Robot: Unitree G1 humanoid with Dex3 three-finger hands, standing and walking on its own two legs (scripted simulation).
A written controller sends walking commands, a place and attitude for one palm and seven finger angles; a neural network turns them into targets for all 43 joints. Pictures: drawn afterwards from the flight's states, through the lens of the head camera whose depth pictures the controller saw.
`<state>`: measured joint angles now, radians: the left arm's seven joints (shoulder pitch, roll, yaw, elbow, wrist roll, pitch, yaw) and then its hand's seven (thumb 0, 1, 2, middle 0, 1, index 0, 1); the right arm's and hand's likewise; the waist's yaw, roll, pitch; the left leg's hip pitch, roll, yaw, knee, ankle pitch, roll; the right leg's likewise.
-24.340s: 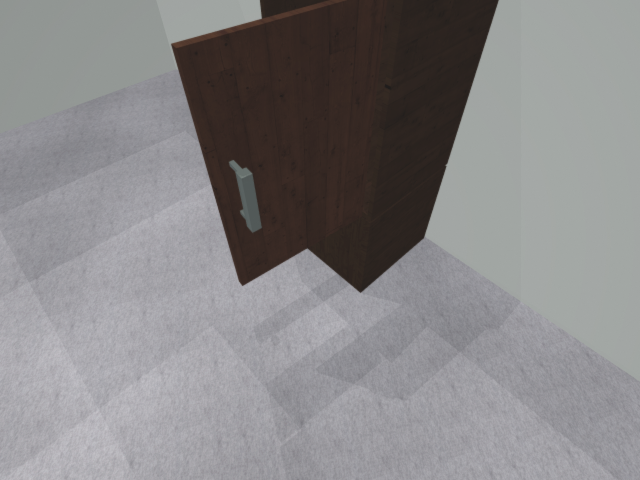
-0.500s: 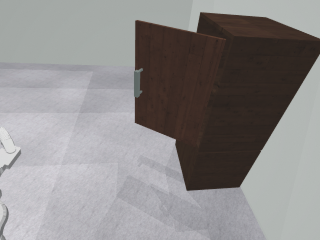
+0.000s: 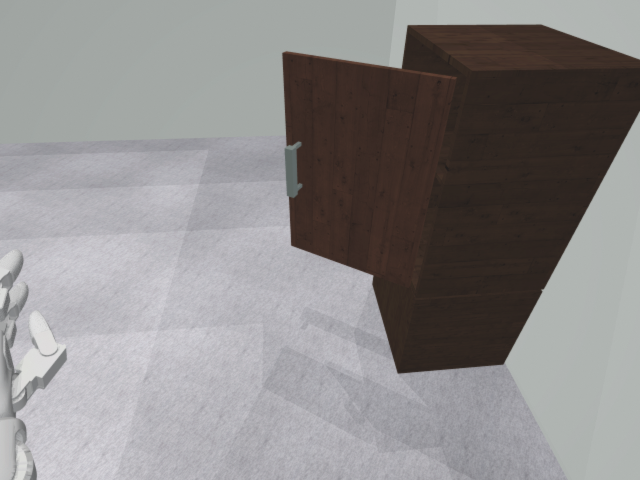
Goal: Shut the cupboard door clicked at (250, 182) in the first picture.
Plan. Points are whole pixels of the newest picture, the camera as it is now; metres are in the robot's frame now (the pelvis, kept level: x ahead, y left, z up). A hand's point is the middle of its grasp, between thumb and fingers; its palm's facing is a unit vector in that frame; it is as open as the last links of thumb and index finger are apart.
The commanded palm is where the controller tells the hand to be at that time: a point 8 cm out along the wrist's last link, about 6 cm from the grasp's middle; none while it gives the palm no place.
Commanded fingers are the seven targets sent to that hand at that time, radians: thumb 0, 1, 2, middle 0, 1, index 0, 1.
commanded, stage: let the arm hang, fingers relaxed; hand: left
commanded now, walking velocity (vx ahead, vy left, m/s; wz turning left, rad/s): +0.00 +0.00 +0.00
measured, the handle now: (295, 169) +0.92 +0.15 -0.04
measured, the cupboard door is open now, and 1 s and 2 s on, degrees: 56 56 56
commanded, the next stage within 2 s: look to check the result in 1.10 s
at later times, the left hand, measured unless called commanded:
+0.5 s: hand out of the picture -0.03 +0.23 -0.17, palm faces +0.06 -0.97 -0.24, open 7.2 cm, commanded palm none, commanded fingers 0.00 0.90 0.90 -0.20 -0.30 -0.20 -0.30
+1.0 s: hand out of the picture -0.06 +0.20 -0.17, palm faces +0.04 -0.99 -0.15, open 7.4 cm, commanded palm none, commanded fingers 0.00 0.90 0.90 -0.20 -0.30 -0.20 -0.30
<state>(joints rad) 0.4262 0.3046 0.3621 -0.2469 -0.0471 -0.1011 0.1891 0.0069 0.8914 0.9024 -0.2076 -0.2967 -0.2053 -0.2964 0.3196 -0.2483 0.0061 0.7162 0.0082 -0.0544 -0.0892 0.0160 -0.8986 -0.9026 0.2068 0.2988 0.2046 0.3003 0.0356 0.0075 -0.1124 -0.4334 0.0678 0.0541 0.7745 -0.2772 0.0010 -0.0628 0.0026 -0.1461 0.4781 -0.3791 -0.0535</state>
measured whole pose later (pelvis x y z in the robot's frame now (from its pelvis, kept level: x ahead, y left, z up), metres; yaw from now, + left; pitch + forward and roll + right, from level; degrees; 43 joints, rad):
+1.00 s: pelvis -0.02 +0.05 +0.01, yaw +0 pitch -3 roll +0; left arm 0.36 0.12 0.01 1.15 0.01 0.01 0.03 0.00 0.91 0.90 -0.20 -0.30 -0.20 -0.29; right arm 0.32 -0.11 -0.01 1.15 -0.01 0.02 -0.03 0.01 -0.90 -0.90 0.20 0.30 0.20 0.30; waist -0.01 0.00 0.02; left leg -0.25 0.03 0.12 0.40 -0.11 0.03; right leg -0.08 -0.03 -0.08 0.42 -0.29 0.01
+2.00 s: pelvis -0.01 +0.04 +0.00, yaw +3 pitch -1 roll -1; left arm 0.28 0.16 0.04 1.08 0.02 0.02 0.04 0.00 0.91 0.90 -0.20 -0.30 -0.20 -0.29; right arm 0.26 -0.15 -0.02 1.10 -0.01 0.04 -0.01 0.01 -0.90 -0.90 0.20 0.30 0.20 0.30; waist -0.03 0.00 0.07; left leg -0.33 0.02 0.07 0.54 -0.19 0.03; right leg -0.10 -0.04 -0.13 0.50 -0.37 0.00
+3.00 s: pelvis -0.01 -0.01 -0.01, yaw +42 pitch +0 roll +2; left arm 0.30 0.20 0.06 0.90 0.03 0.02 0.02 0.00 0.90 0.90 -0.21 -0.30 -0.20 -0.30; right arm 0.12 -0.22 -0.06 0.91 -0.02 0.08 0.03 0.01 -0.91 -0.90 0.20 0.30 0.20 0.30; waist 0.02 -0.03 0.12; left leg -0.33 0.02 0.07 0.73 -0.42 -0.03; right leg -0.19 -0.15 -0.26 0.62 -0.41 0.00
